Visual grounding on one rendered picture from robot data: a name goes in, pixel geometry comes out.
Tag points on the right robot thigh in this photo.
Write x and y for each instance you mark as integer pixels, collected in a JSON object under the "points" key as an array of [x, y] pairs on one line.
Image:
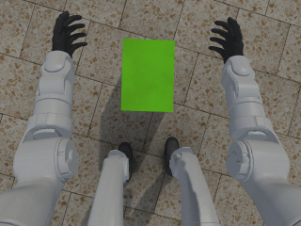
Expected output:
{"points": [[196, 201]]}

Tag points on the right robot hand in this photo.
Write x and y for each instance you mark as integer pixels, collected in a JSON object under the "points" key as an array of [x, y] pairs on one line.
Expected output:
{"points": [[233, 43]]}

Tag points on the robot left foot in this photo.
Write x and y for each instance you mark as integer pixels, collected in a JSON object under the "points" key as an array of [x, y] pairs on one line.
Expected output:
{"points": [[126, 148]]}

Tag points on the right robot forearm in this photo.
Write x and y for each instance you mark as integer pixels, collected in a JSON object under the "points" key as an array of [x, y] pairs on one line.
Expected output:
{"points": [[244, 103]]}

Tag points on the carton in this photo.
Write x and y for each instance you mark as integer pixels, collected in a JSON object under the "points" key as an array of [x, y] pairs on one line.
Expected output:
{"points": [[147, 77]]}

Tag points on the robot left upper arm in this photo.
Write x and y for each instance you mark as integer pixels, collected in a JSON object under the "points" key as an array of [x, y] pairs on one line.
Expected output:
{"points": [[42, 168]]}

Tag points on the left robot forearm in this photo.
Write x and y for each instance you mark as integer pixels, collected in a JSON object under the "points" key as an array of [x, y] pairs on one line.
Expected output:
{"points": [[53, 102]]}

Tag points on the robot right upper arm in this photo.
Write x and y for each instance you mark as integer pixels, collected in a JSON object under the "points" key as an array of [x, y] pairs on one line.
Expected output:
{"points": [[262, 168]]}

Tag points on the left robot hand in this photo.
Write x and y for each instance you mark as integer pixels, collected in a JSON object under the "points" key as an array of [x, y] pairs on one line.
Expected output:
{"points": [[62, 39]]}

